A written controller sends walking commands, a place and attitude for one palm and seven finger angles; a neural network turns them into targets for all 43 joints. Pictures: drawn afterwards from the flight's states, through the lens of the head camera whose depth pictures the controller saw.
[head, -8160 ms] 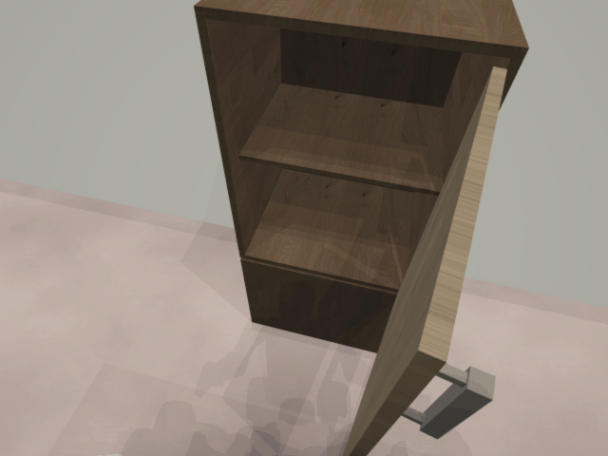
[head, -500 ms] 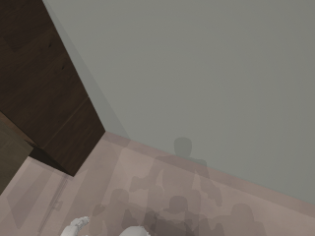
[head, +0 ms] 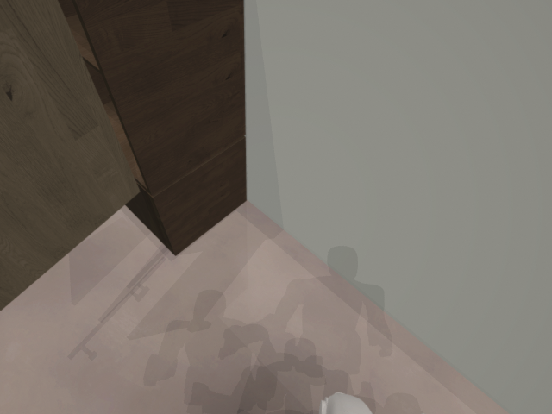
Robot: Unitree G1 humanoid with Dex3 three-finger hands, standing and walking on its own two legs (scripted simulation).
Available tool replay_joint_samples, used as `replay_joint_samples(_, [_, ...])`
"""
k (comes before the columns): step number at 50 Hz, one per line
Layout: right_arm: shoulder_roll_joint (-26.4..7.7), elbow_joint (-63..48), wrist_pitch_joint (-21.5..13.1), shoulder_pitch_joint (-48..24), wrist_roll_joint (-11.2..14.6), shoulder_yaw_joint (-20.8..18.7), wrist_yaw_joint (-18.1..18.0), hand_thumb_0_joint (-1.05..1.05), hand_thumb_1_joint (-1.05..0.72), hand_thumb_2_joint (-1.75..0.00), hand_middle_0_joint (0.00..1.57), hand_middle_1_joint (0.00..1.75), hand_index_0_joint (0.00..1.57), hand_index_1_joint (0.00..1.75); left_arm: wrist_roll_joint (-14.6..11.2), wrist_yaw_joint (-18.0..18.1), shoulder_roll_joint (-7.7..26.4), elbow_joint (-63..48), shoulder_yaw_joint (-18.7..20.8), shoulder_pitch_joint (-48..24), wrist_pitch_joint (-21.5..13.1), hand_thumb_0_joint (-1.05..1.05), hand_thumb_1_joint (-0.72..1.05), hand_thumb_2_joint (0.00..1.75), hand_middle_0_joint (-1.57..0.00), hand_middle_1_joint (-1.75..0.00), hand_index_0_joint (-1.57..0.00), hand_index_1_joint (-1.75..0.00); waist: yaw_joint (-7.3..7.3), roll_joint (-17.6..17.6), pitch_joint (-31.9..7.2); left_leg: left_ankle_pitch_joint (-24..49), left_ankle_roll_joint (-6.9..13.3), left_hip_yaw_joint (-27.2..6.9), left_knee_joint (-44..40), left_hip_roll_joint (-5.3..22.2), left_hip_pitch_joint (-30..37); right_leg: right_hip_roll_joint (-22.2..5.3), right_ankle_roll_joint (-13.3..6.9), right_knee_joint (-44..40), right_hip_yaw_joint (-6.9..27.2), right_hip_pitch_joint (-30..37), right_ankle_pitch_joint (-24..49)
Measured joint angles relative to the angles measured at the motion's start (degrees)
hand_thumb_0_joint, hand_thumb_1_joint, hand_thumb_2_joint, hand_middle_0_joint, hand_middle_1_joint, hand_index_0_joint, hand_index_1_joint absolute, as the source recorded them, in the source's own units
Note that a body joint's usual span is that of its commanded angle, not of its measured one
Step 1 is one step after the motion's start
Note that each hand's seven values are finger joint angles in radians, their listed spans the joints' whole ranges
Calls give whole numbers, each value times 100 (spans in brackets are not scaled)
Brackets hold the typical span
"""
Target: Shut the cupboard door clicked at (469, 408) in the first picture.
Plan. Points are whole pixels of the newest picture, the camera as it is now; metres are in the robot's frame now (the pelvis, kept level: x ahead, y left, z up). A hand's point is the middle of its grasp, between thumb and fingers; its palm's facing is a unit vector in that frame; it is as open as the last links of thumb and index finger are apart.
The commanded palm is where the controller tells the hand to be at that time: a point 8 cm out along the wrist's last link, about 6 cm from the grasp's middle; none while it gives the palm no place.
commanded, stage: turn to face it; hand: left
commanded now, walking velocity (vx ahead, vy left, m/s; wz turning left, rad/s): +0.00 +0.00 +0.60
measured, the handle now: out of the picture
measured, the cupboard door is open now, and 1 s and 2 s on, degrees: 100 100 100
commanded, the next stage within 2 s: take the last steps up to it in 1.10 s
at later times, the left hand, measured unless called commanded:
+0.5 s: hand out of the picture +0.03 +0.17 -0.14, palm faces +0.31 -0.91 -0.28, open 7.4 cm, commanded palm none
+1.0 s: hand out of the picture -0.06 +0.21 -0.16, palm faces +0.55 -0.79 -0.27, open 7.4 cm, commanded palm none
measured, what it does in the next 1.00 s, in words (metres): steps on the spot, turning left: right foot, then left foot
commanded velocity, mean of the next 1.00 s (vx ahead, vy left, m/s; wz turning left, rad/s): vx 0.00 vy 0.00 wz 0.49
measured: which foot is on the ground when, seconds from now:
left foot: down 0.00-0.26, up 0.28-0.64, down 0.66-1.00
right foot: up 0.00-0.24, down 0.26-0.66, up 0.68-1.00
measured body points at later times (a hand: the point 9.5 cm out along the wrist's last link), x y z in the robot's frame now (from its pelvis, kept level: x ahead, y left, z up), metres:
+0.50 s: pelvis +0.00 -0.05 +0.00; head +0.04 -0.06 +0.45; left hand +0.02 +0.22 -0.12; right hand +0.15 -0.28 -0.15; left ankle -0.06 +0.09 -0.66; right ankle +0.03 -0.15 -0.74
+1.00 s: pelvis -0.01 -0.02 +0.00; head +0.03 +0.00 +0.45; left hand -0.09 +0.25 -0.14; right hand +0.20 -0.18 -0.14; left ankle -0.06 +0.08 -0.74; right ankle +0.07 -0.13 -0.69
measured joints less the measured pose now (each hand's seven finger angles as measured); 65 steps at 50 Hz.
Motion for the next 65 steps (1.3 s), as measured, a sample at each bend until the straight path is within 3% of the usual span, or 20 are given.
replay_joint_samples(6, [18,71,40,145,-14,-19,5,1,-90,-89,20,30,21,30,-27,11,-101,-173,-59,-248,-39,1,91,90,-20,-30,-20,-30,-111,140,-58,181,-40,-388,-227,-134,37,193,36,-864,189,203,-1])
replay_joint_samples(11, [-31,120,123,220,-21,-95,10,1,-90,-89,21,30,21,30,-63,17,-243,-341,-145,-424,-130,1,91,90,-20,-30,-20,-30,-229,307,-100,104,-187,-742,44,-238,-148,432,-48,-2231,162,802,224])
replay_joint_samples(12, [-45,121,139,248,-7,-117,10,1,-90,-89,21,30,21,30,-66,15,-262,-388,-168,-420,-178,1,91,90,-20,-30,-20,-30,-235,324,-129,49,-233,-808,175,-282,-221,455,-75,-2726,128,1027,507])
replay_joint_samples(13, [-80,120,151,268,20,-145,16,1,-90,-89,21,30,21,30,-46,25,-298,-422,-187,-411,-242,1,91,90,-20,-30,-20,-30,-226,379,-151,-40,-269,-861,392,-303,-334,475,-287,-3016,71,1153,742])
replay_joint_samples(14, [-129,136,172,256,31,-186,15,1,-90,-89,20,30,21,30,-19,35,-361,-433,-216,-413,-284,1,91,90,-20,-30,-20,-30,-237,477,-131,-481,-321,-848,824,-296,-491,492,-474,-2963,-28,1159,761])
replay_joint_samples(16, [-198,176,238,249,12,-246,19,1,-90,-89,20,30,21,30,-2,45,-461,-455,-268,-354,-320,1,91,90,-20,-30,-21,-30,-257,545,-133,-1098,-389,-660,2047,-324,-881,406,-639,-2908,-209,1236,662])
replay_joint_samples(19, [-263,220,301,214,-16,-290,82,1,-90,-89,20,30,20,30,18,65,-548,-428,-288,-210,-299,1,91,90,-20,-30,-21,-30,-253,529,-142,-942,-499,-313,3408,-164,-1263,266,-653,-3112,-403,1452,679])
replay_joint_samples(21, [-262,221,313,197,-20,-288,116,1,-90,-89,20,30,20,30,37,75,-560,-379,-288,-133,-288,1,90,90,-20,-30,-21,-30,-255,454,-132,-836,-575,-154,3603,-17,-1295,157,-643,-3226,-529,1565,715])
replay_joint_samples(30, [-201,159,316,-152,25,-165,150,1,-91,-89,20,30,20,30,90,25,-379,-189,-233,188,-256,1,90,90,-21,-30,-21,-30,7,108,59,-1005,-599,285,1730,266,-568,-286,-476,-3107,-1070,1614,607])
replay_joint_samples(33, [-201,20,199,-233,27,-112,153,1,-91,-89,20,30,20,30,58,12,-226,-106,-157,337,-193,1,90,90,-21,-30,-21,-30,64,25,48,-314,-491,456,520,228,-65,-455,-326,-2667,-1242,1448,376])
replay_joint_samples(35, [-154,-51,86,-297,15,-102,140,1,-90,-89,20,30,20,30,25,9,-80,-24,-88,344,-80,1,90,90,-21,-30,-21,-30,80,-97,70,-300,-99,431,518,111,-134,-488,-196,-1769,-907,1056,-203])
replay_joint_samples(37, [-95,-82,17,-318,12,-48,90,1,-90,-89,20,30,20,30,22,53,16,85,-45,274,46,1,91,90,-20,-30,-21,-30,113,-136,105,-360,-18,350,582,70,-171,-295,-125,-814,-455,647,-633])
replay_joint_samples(40, [-34,-81,-5,-281,1,13,0,1,-90,-89,20,30,20,30,11,45,57,158,-21,169,56,1,91,90,-20,-30,-20,-30,117,-70,104,-164,-42,187,251,37,-45,-88,-53,-26,-140,228,-342])
replay_joint_samples(45, [55,-4,-1,-163,6,75,-29,1,-90,-89,20,30,21,30,-2,17,-12,78,-63,51,-20,1,91,90,-20,-30,-20,-30,87,51,40,141,-23,-30,-247,-37,165,52,9,-251,46,97,34])
replay_joint_samples(51, [126,117,43,23,-25,63,-27,1,-90,-89,20,30,21,30,-26,23,-232,12,-153,-145,-58,1,91,90,-20,-30,-20,-30,-56,218,-36,198,-117,-251,-278,-100,194,237,-35,-1399,62,507,-48])
replay_joint_samples(55, [118,243,95,174,-1,16,-26,1,-90,-89,20,30,21,30,-37,21,-380,-53,-226,-171,-216,1,91,90,-20,-30,-20,-30,-103,310,-139,33,-274,-371,96,-150,18,372,-160,-2896,-50,1197,744])
replay_joint_samples(57, [58,326,142,194,36,-46,-30,1,-90,-89,20,30,21,30,11,37,-515,-32,-266,-172,-316,1,91,90,-20,-30,-20,-30,-132,471,-127,-554,-318,-423,812,-123,-243,435,-543,-2879,-182,1227,809])
replay_joint_samples(59, [23,397,239,231,27,-104,-31,1,-90,-89,20,30,21,30,27,47,-617,-39,-297,-118,-342,1,91,90,-20,-30,-20,-30,-137,482,-155,-1129,-343,-390,1945,-189,-605,369,-763,-2895,-282,1284,742])
replay_joint_samples(62, [-38,508,289,254,0,-162,5,1,-90,-89,20,30,20,30,31,55,-725,0,-304,-2,-334,1,91,90,-20,-30,-21,-30,-124,477,-179,-911,-416,-278,3168,-98,-949,311,-814,-3166,-381,1445,858])
replay_joint_samples(65, [-58,601,271,347,-38,-184,46,1,-90,-89,20,30,20,30,41,41,-768,101,-284,138,-362,1,90,90,-21,-30,-21,-30,-105,425,-248,-576,-511,-181,3387,101,-962,266,-814,-3440,-496,1584,988])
